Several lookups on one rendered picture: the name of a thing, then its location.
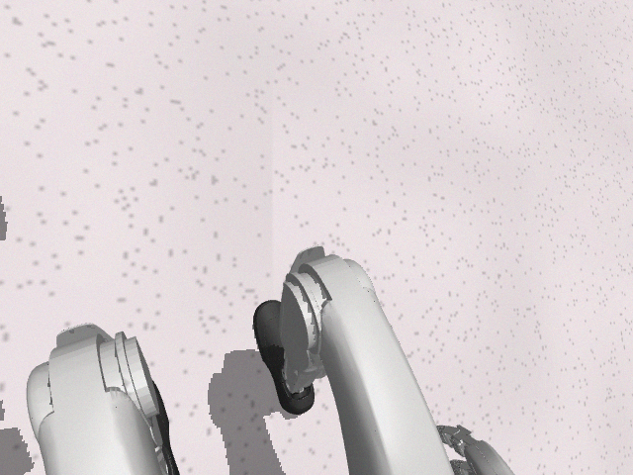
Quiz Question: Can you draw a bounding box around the right robot hand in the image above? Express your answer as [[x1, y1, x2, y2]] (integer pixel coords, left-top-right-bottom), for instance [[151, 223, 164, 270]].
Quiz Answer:
[[436, 425, 514, 475]]

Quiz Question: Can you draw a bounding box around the left robot foot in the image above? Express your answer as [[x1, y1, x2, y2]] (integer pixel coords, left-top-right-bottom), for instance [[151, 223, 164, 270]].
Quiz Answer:
[[152, 380, 180, 475]]

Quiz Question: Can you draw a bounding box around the right robot foot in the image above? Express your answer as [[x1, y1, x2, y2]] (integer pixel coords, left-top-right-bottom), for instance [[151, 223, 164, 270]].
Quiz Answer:
[[253, 300, 315, 415]]

